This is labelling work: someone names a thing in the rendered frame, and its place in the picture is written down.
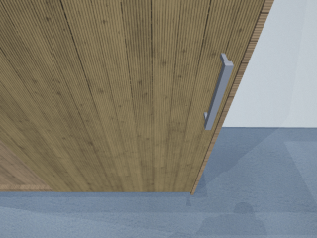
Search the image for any wardrobe door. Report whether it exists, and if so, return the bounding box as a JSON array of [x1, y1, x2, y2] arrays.
[[0, 140, 47, 185], [0, 0, 264, 192]]

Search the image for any handle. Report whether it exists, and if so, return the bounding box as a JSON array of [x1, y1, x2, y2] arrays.
[[203, 53, 234, 130]]

